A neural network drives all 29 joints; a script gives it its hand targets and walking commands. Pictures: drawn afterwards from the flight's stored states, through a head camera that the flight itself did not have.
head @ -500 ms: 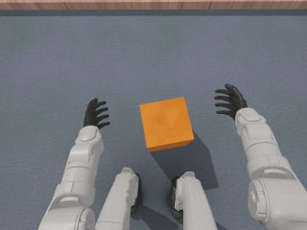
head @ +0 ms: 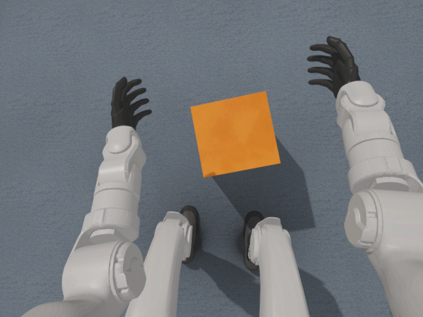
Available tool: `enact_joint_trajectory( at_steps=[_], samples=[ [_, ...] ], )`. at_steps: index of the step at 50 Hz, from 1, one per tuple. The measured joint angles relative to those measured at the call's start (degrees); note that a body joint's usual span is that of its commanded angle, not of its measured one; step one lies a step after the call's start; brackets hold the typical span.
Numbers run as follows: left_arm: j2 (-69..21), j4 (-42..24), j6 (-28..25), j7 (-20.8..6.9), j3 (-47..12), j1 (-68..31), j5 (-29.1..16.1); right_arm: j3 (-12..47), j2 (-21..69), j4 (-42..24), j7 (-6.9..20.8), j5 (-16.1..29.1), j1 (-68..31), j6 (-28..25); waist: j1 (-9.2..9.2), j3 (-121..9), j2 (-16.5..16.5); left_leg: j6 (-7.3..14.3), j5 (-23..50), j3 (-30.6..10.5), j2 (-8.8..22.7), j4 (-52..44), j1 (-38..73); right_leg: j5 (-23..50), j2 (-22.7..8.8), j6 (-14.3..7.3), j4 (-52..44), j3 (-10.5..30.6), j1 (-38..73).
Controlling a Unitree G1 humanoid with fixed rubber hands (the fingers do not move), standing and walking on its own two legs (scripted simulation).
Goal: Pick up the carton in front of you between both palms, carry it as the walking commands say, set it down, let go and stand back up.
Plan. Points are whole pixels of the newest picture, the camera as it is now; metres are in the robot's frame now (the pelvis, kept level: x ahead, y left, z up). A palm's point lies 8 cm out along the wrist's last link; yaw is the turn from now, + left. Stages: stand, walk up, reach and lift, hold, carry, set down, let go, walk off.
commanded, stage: reach and lift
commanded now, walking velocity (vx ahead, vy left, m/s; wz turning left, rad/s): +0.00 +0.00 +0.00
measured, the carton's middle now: (234, 140) +0.45 -0.02 -0.50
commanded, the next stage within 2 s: none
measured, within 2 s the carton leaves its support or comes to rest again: leaves its support in 1.50 s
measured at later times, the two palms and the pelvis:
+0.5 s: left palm (162, 143) +0.42 +0.18 -0.36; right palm (300, 122) +0.48 -0.20 -0.37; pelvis -0.06 +0.01 -0.21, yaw +2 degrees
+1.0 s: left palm (166, 137) +0.44 +0.18 -0.41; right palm (287, 125) +0.49 -0.17 -0.42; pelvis -0.05 +0.01 -0.24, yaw +3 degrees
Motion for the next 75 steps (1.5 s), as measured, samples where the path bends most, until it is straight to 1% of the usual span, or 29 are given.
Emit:
enact_joint_trajectory(
  at_steps=[3, 6, 11, 15, 19, 23, 26, 29, 32, 34, 37, 43, 46, 53, 58, 60, 61, 63, 65, 67, 68, 69, 71, 73, 75],
  samples=[
    [0.2, 2.1, -0.9, 0.0, 0.1, -0.9, -0.2, 0.6, 0.4, 0.7, -0.9, 0.5, 0.1, -0.7, -0.26, -0.7, 0.0, 0.0, -1.9, 0.3, -0.1, 5.4, -5.1, -1.8, -0.1, 0.2, 5.4, 0.4, -5.2],
    [0.7, 3.5, -1.8, 0.5, -0.8, -1.9, -1.5, 2.0, 0.0, 0.7, -1.9, 1.9, 0.1, -1.5, -0.49, -0.3, 0.3, 0.2, -3.8, 0.5, -0.3, 11.7, -10.7, -3.6, -0.2, 0.4, 11.6, 0.8, -10.9],
    [2.7, 3.7, -2.7, 2.3, -4.7, -4.1, -6.2, 6.0, -2.3, -1.2, -3.6, 6.3, -1.2, -2.3, -0.86, 3.0, 1.2, 0.5, -6.0, 0.7, -0.7, 22.5, -19.5, -5.7, -0.4, 0.6, 22.2, 1.1, -19.6],
    [4.7, 3.6, -2.3, 3.9, -8.1, -6.8, -10.1, 9.6, -5.1, -1.9, -4.6, 10.4, -3.6, -2.1, -0.91, 7.2, 1.7, 0.5, -7.0, 0.8, -0.8, 30.5, -24.8, -6.5, -0.5, 0.7, 30.2, 1.3, -24.9],
    [6.2, 4.7, -1.3, 5.4, -10.4, -10.8, -12.9, 12.5, -7.3, -0.2, -5.2, 13.9, -7.9, -1.5, -0.89, 12.1, 2.0, 0.4, -7.0, 0.7, -1.0, 37.1, -28.3, -6.6, -0.6, 0.5, 36.8, 1.2, -28.5],
    [7.0, 7.8, -0.7, 6.3, -11.5, -15.4, -14.3, 14.7, -8.7, 3.6, -5.7, 16.1, -12.9, -1.1, -0.83, 16.8, 2.1, 0.0, -6.8, 0.5, -1.1, 42.1, -30.4, -6.3, -0.8, 0.2, 41.8, 1.1, -30.5],
    [8.5, 12.2, -0.6, 6.1, -12.2, -20.1, -15.2, 15.9, -9.2, 7.2, -5.8, 17.1, -15.9, -1.3, -0.62, 19.5, 2.5, -0.2, -6.6, 0.4, -1.4, 44.8, -31.4, -6.3, -1.1, -0.1, 44.7, 1.0, -31.6],
    [9.7, 17.2, -1.5, 5.2, -12.5, -23.8, -16.4, 17.0, -9.2, 10.2, -5.7, 17.3, -17.9, -2.1, -0.63, 21.3, 3.2, -0.3, -6.6, 0.4, -1.8, 47.0, -32.4, -6.5, -1.4, -0.2, 47.0, 1.1, -32.5],
    [10.9, 21.6, -2.5, 4.2, -13.1, -26.3, -17.5, 17.7, -9.1, 11.8, -5.7, 17.1, -18.7, -3.1, -0.81, 22.5, 4.1, -0.4, -6.9, 0.6, -2.1, 48.7, -33.5, -7.0, -1.6, -0.2, 48.9, 1.3, -33.6],
    [11.8, 23.9, -3.3, 3.8, -14.1, -27.6, -18.7, 18.2, -9.2, 11.8, -5.9, 17.2, -18.6, -3.9, -0.82, 23.2, 4.8, -0.4, -7.1, 0.7, -2.2, 49.7, -34.0, -7.4, -1.8, -0.2, 50.1, 1.4, -34.1],
    [13.1, 25.7, -4.4, 3.3, -15.6, -28.6, -21.0, 19.3, -9.1, 10.8, -6.6, 17.7, -18.3, -4.7, -1.06, 24.0, 5.7, -0.3, -7.6, 0.8, -2.4, 51.1, -34.6, -8.1, -2.0, -0.1, 51.5, 1.6, -34.6],
    [14.0, 26.2, -5.7, 3.3, -18.1, -28.7, -24.0, 20.4, -8.3, 7.1, -7.7, 18.6, -17.1, -4.9, -1.52, 24.2, 6.3, -0.3, -8.7, 0.5, -2.5, 52.8, -35.0, -9.2, -2.1, 0.0, 53.0, 1.2, -34.6],
    [13.1, 26.0, -6.1, 3.6, -18.1, -27.8, -23.6, 19.9, -7.5, 7.0, -7.8, 18.2, -16.3, -4.7, -1.57, 23.4, 5.8, -0.3, -9.1, 0.3, -2.6, 52.9, -34.7, -9.6, -2.1, 0.0, 53.0, 1.1, -34.2],
    [11.3, 25.8, -6.4, 3.8, -16.5, -26.3, -20.3, 18.4, -5.8, 10.4, -7.5, 16.9, -16.6, -5.1, -1.79, 21.7, 4.7, -0.4, -8.9, 0.2, -2.9, 51.7, -34.5, -9.6, -2.3, -0.1, 51.9, 1.0, -33.8],
    [10.7, 26.0, -6.6, 3.7, -17.8, -28.1, -20.3, 20.5, -5.8, 12.2, -7.2, 18.7, -18.3, -5.7, -2.13, 22.2, 4.8, -0.3, -8.2, 0.1, -3.0, 51.1, -34.5, -9.1, -2.5, 0.0, 51.2, 0.9, -33.6],
    [9.6, 26.7, -6.8, 3.6, -17.4, -29.5, -19.4, 21.6, -5.3, 12.8, -6.9, 19.3, -19.1, -5.7, -2.29, 22.5, 4.9, -0.2, -8.1, 0.0, -2.9, 51.1, -34.4, -8.8, -2.3, 0.1, 51.0, 0.8, -33.6],
    [8.8, 27.2, -7.0, 3.9, -16.5, -30.3, -18.5, 22.0, -5.0, 13.1, -6.7, 19.3, -19.5, -5.7, -2.33, 22.5, 4.9, -0.2, -8.1, 0.0, -2.8, 51.1, -34.3, -8.7, -2.2, 0.1, 50.9, 0.8, -33.5],
    [7.8, 27.9, -7.4, 5.8, -13.6, -31.0, -16.8, 22.6, -4.6, 14.1, -7.0, 19.1, -20.3, -5.6, -2.24, 22.7, 4.9, -0.1, -8.2, 0.0, -2.3, 51.1, -34.2, -8.4, -1.7, 0.2, 50.8, 0.8, -33.6],
    [7.2, 28.1, -7.4, 6.2, -10.7, -31.4, -15.0, 22.9, -4.3, 15.3, -7.2, 18.6, -21.4, -5.3, -2.16, 22.6, 4.9, 0.0, -8.2, 0.2, -2.0, 51.1, -34.2, -8.0, -1.3, 0.3, 50.7, 1.0, -33.9],
    [6.9, 27.7, -6.5, 6.1, -7.6, -31.5, -13.0, 22.6, -3.7, 16.3, -7.4, 17.3, -22.7, -4.3, -2.20, 22.4, 4.9, -0.2, -8.3, 0.2, -2.0, 51.4, -34.5, -7.7, -0.9, 0.3, 50.9, 1.3, -34.5],
    [6.8, 27.3, -5.7, 5.7, -6.3, -31.4, -12.0, 22.3, -3.3, 16.6, -7.5, 16.5, -23.3, -3.6, -2.20, 22.2, 4.9, -0.7, -8.3, 0.1, -2.2, 51.6, -34.6, -7.5, -0.6, 0.3, 51.1, 1.4, -34.9],
    [6.5, 26.9, -4.9, 5.6, -5.0, -31.4, -11.1, 21.9, -3.0, 16.8, -7.6, 15.6, -23.7, -3.0, -2.16, 22.0, 5.0, -0.6, -8.4, 0.1, -2.4, 51.8, -34.8, -7.4, -0.4, 0.3, 51.4, 1.5, -35.3],
    [6.4, 26.0, -3.5, 5.5, -3.4, -31.2, -9.8, 21.0, -2.6, 16.4, -7.8, 14.1, -23.9, -1.6, -2.21, 21.8, 5.2, -1.5, -8.6, -0.3, -3.0, 52.5, -35.0, -7.4, -0.2, 0.3, 52.1, 1.6, -35.6],
    [6.5, 25.1, -2.3, 5.6, -2.8, -30.7, -9.3, 20.2, -1.9, 15.3, -8.4, 13.1, -23.1, -0.6, -2.39, 21.4, 5.3, -1.7, -8.8, -0.6, -3.5, 53.1, -35.2, -7.7, -0.4, 0.0, 52.8, 1.3, -35.7],
    [6.6, 23.4, -1.3, 5.8, -2.9, -29.7, -9.8, 19.8, -1.1, 13.7, -9.2, 12.7, -21.8, 0.2, -2.43, 20.9, 5.3, -2.2, -9.1, -1.1, -4.0, 53.7, -35.4, -7.9, -0.4, -0.2, 53.3, 1.1, -35.9]
  ],
)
